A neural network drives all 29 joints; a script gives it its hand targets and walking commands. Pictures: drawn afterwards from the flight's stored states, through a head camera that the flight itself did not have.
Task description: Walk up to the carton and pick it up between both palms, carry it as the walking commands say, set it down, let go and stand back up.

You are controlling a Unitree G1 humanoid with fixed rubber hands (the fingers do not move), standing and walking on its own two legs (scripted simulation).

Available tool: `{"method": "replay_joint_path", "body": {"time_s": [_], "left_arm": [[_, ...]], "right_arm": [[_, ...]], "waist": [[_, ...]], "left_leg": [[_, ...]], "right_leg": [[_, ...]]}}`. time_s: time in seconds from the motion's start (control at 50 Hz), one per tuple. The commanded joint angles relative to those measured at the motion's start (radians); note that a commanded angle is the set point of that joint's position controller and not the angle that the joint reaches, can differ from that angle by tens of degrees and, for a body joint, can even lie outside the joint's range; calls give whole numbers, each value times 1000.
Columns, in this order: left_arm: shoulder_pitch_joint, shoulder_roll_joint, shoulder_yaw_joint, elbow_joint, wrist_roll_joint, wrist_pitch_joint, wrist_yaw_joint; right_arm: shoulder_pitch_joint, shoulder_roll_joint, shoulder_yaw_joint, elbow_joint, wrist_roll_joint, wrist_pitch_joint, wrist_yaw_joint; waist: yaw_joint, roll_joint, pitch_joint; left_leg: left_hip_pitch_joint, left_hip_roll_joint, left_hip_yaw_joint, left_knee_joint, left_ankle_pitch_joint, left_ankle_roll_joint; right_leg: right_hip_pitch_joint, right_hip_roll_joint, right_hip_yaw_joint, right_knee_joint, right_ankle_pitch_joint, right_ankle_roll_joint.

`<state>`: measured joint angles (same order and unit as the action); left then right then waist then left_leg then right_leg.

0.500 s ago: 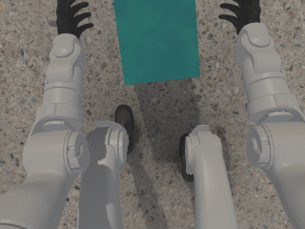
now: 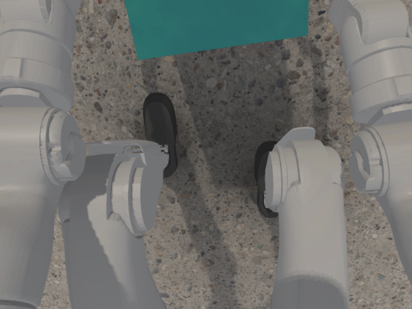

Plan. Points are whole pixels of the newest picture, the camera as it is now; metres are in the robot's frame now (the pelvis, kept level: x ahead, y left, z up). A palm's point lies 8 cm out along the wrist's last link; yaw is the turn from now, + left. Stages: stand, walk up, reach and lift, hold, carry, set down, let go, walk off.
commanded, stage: reach and lift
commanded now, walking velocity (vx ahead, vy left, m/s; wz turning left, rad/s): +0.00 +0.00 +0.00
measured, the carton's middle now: out of the picture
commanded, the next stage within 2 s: none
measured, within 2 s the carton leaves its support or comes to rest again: leaves its support in 1.26 s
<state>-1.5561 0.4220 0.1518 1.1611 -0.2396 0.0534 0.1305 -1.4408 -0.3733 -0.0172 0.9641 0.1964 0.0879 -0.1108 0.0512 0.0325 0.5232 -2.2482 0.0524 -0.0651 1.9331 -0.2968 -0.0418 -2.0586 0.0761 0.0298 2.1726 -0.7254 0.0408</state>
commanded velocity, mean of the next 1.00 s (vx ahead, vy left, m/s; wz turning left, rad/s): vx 0.00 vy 0.00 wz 0.00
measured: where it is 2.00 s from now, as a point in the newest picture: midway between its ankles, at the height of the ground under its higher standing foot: (217, 171)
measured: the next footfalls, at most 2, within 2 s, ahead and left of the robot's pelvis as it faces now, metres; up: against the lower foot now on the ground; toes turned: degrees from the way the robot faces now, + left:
none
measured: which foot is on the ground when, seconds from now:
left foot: down 0.00-1.00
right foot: down 0.00-1.00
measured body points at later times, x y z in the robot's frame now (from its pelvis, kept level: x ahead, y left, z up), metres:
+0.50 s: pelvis -0.01 +0.00 -0.01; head +0.39 +0.01 +0.19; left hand +0.55 +0.21 -0.22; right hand +0.56 -0.13 -0.23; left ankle +0.19 +0.15 -0.37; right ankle +0.08 -0.12 -0.37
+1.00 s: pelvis -0.01 +0.00 -0.01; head +0.39 +0.00 +0.19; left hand +0.55 +0.19 -0.23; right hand +0.56 -0.11 -0.23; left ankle +0.19 +0.15 -0.37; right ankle +0.08 -0.12 -0.37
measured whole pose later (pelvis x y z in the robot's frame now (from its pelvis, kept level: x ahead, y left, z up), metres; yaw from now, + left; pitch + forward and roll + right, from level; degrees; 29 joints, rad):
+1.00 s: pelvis -0.01 +0.00 -0.01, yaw -1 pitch +36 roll +0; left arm -1.67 0.35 0.16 1.34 -0.20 -0.02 0.16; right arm -1.58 -0.30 0.03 1.10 0.18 0.08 -0.14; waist 0.05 0.00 0.52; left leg -2.30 0.05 -0.08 1.95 -0.28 -0.06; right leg -2.13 0.10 0.03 2.19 -0.68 0.04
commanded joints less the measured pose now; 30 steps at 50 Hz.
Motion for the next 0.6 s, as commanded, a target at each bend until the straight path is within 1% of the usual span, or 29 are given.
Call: {"method": "replay_joint_path", "body": {"time_s": [0.0,0.02,0.04,0.06,0.08,0.1,0.12,0.14,0.16,0.18,0.2,0.22,0.24,0.26,0.28,0.3,0.32,0.34,0.36,0.38,0.4,0.42,0.44,0.46,0.48,0.5,0.52,0.56,0.58], "left_arm": [[-130,53,53,-63,-1,-61,-10],[-177,75,28,-89,-16,-67,-17],[-193,58,30,-62,-12,-70,-16],[-196,87,36,-54,-16,-76,-15],[-166,48,10,41,-26,-71,-16],[-169,40,10,-9,-33,-75,-21],[-153,58,30,67,-28,-76,-23],[-188,70,29,3,-12,-85,-26],[-193,67,34,87,-5,-80,-25],[-240,81,42,-22,1,-86,-21],[-265,98,49,25,-3,-89,-19],[-224,42,18,74,-21,-81,-25],[-220,76,47,61,9,-86,-22],[-204,52,30,93,8,-85,-22],[-204,68,57,67,14,-88,-21],[-218,88,45,42,24,-98,-18],[-239,82,69,31,32,-102,-15],[-220,62,41,35,25,-104,-9],[-252,68,46,11,32,-102,-1],[-236,59,39,3,26,-104,0],[-226,27,35,32,19,-97,1],[-203,43,17,36,16,-97,-2],[-242,29,23,53,18,-90,-2],[-214,-14,-6,47,12,-92,-4],[-206,-19,4,37,0,-94,-10],[-239,-46,-37,68,-6,-89,-15],[-267,-50,-24,-16,-6,-100,-13],[-256,-52,-40,42,-8,-98,-6],[-252,-23,-30,1,-9,-95,1]], "right_arm": [[-339,-133,-17,-131,-11,-48,-18],[-388,-100,21,-188,11,-50,-17],[-385,-92,38,-137,15,-49,-14],[-418,-132,23,-160,20,-52,-17],[-362,-122,35,-53,6,-39,-14],[-359,-93,46,-92,19,-38,-11],[-353,-106,31,-22,10,-34,-13],[-401,-71,31,-91,20,-36,-12],[-405,-106,38,-29,19,-30,-10],[-376,-105,33,-17,17,-32,-7],[-436,-101,28,-46,27,-35,-10],[-426,-78,75,-22,46,-31,2],[-412,-68,80,-10,61,-27,11],[-415,-62,84,4,63,-26,15],[-417,-69,87,-26,62,-31,17],[-386,-66,54,15,55,-33,15],[-408,-69,81,-13,70,-38,11],[-404,-55,64,-22,63,-41,10],[-412,-98,48,-13,71,-40,7],[-376,-99,47,18,47,-42,8],[-374,-92,48,13,47,-42,7],[-383,-99,47,4,44,-41,10],[-375,-109,29,41,31,-42,4],[-345,-89,39,69,16,-44,6],[-357,-87,36,8,2,-54,5],[-402,-78,32,27,2,-52,9],[-427,-76,30,-40,14,-64,11],[-412,-84,15,7,0,-70,4],[-423,-91,24,-29,9,-63,3]], "waist": [[-3,-101,-1527],[-14,-150,-1606],[1,-149,-1537],[-2,-130,-1521],[-23,-135,-1458],[-10,-135,-1465],[-9,-129,-1394],[6,-124,-1424],[6,-91,-1390],[10,-113,-1419],[10,-103,-1401],[27,-108,-1402],[63,-101,-1379],[39,-102,-1356],[60,-119,-1361],[39,-114,-1376],[60,-110,-1401],[47,-101,-1428],[52,-57,-1444],[24,-82,-1441],[38,-37,-1433],[5,-61,-1451],[-24,-86,-1409],[-21,-52,-1444],[-43,-94,-1408],[-29,-30,-1420],[-42,-50,-1447],[-54,-41,-1421],[-46,-62,-1482]], "left_leg": [[1062,-37,82,120,328,21],[1099,-31,67,147,362,40],[1039,-28,81,143,323,31],[981,-29,83,138,271,29],[954,-29,86,129,221,25],[959,-22,93,140,226,22],[902,-19,103,146,205,15],[929,-19,85,129,219,29],[977,-11,89,138,211,25],[930,-16,101,137,190,16],[909,-6,106,133,187,15],[942,-22,103,117,160,23],[911,-12,114,119,151,21],[903,-11,98,121,149,25],[905,-11,97,110,148,28],[911,-15,91,107,180,28],[913,-10,96,129,204,22],[962,-23,91,126,253,28],[988,-18,83,117,233,23],[993,-27,81,115,235,21],[1016,-34,88,120,263,14],[1036,-23,62,110,255,22],[1009,-20,53,123,247,18],[1015,-27,59,128,257,6],[959,-41,55,122,247,23],[1029,-38,46,112,255,18],[1015,-36,58,123,262,10],[1044,-52,22,102,274,27],[1038,-46,38,113,249,25]], "right_leg": [[182,-37,-34,-301,365,18],[241,-41,-44,-273,405,36],[219,-44,-40,-290,378,28],[237,-43,-30,-273,342,28],[198,-44,-27,-280,298,30],[197,-45,-32,-285,295,23],[177,-53,-26,-292,286,26],[174,-45,-31,-283,281,35],[149,-52,-14,-304,264,28],[171,-53,-27,-296,264,19],[165,-53,-23,-310,257,22],[184,-45,-30,-306,215,26],[168,-55,-19,-295,217,21],[150,-51,-24,-302,211,18],[150,-55,-20,-311,209,23],[144,-50,-29,-301,235,27],[142,-53,-13,-305,258,19],[128,-37,-28,-291,282,29],[98,-38,-36,-291,258,22],[115,-40,-47,-289,269,16],[54,-32,-42,-289,263,12],[87,-36,-58,-274,275,19],[21,-36,-57,-270,263,16],[58,-41,-46,-274,276,-2],[61,-31,-37,-285,281,12],[55,-39,-45,-277,266,11],[48,-38,-58,-278,275,6],[17,-25,-63,-261,267,9],[77,-36,-66,-262,281,14]]}}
